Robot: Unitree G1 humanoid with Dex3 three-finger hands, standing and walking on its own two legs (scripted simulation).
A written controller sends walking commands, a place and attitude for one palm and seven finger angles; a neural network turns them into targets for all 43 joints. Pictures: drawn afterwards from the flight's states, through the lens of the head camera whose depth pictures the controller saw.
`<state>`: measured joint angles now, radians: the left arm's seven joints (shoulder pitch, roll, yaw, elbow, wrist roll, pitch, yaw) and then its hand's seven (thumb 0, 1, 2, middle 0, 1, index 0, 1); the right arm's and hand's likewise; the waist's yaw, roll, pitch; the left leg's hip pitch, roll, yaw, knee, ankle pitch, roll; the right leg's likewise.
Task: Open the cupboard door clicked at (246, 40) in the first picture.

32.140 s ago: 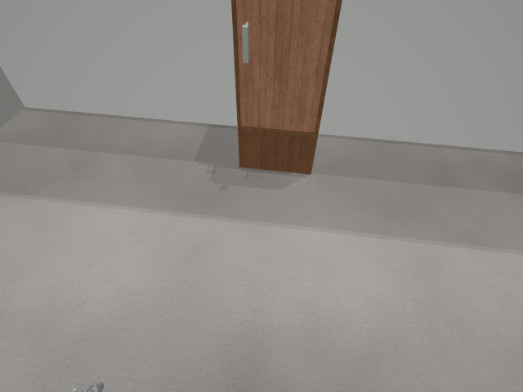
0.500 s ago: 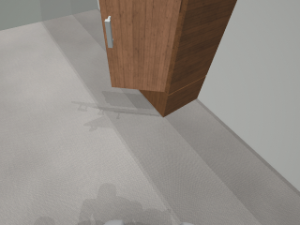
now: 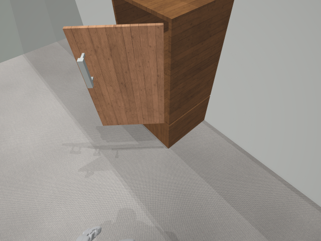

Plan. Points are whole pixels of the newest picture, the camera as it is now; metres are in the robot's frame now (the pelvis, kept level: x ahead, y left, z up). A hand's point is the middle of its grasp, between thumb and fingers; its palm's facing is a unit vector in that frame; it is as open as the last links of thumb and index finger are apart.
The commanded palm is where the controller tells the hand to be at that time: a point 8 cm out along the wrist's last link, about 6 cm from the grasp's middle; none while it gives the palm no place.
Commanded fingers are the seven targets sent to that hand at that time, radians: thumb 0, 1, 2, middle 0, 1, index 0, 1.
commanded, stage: take the last steps up to it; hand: left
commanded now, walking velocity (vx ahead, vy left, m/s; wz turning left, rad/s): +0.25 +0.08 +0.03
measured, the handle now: (86, 70) +0.76 +0.33 -0.04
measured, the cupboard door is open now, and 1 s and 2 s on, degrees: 51 51 51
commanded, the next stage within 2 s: come to a stop and stand still in 0.22 s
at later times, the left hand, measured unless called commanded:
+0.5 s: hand out of the picture +0.13 +0.24 -0.18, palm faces +0.08 -0.99 -0.14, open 7.4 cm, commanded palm none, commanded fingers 0.00 0.90 0.90 -0.20 -0.30 -0.20 -0.30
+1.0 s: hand (107, 214) +0.22 +0.17 -0.16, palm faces -0.04 -0.97 -0.23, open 7.4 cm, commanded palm none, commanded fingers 0.00 0.90 0.90 -0.20 -0.30 -0.20 -0.30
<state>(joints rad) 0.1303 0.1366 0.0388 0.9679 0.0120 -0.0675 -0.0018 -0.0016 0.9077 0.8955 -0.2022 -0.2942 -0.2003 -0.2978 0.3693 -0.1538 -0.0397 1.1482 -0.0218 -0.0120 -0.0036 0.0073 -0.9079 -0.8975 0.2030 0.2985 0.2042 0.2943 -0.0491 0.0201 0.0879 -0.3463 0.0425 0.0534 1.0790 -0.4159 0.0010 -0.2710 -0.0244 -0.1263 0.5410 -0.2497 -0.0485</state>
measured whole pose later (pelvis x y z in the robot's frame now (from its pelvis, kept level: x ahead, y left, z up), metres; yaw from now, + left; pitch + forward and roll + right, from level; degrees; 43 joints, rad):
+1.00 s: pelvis +0.14 -0.01 +0.00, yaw -1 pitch -1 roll +1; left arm 0.16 0.16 0.02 1.04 0.01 0.00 0.03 0.00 0.91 0.90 -0.20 -0.29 -0.20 -0.30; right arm 0.27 -0.19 -0.05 1.10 -0.02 0.05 -0.03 0.00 -0.91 -0.90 0.20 0.30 0.20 0.29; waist -0.05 0.02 0.05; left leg -0.31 0.04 0.05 0.62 -0.36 -0.03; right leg -0.16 -0.01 -0.05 0.50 -0.33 -0.02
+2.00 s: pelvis +0.13 +0.02 +0.00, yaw -3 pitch -1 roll +0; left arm 0.29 0.18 0.00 1.06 0.02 -0.01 0.04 0.00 0.91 0.90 -0.20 -0.29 -0.20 -0.30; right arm 0.29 -0.17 0.01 1.07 -0.02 -0.02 -0.02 0.01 -0.92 -0.90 0.20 0.30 0.20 0.29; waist 0.00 0.00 0.02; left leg -0.24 0.00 0.06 0.50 -0.25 0.03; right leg -0.17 -0.03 -0.02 0.50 -0.32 0.01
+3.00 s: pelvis +0.23 +0.07 +0.00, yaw +2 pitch +0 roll +1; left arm 0.20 0.16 0.04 0.96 0.03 -0.02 0.04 -0.01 0.93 0.90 -0.21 -0.29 -0.20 -0.30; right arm 0.26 -0.14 -0.03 1.04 -0.02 0.03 -0.02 0.01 -0.91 -0.90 0.20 0.30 0.20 0.29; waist -0.01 -0.01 0.06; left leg -0.39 0.02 0.04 0.88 -0.46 -0.03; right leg -0.29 -0.05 -0.12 0.56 -0.27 -0.03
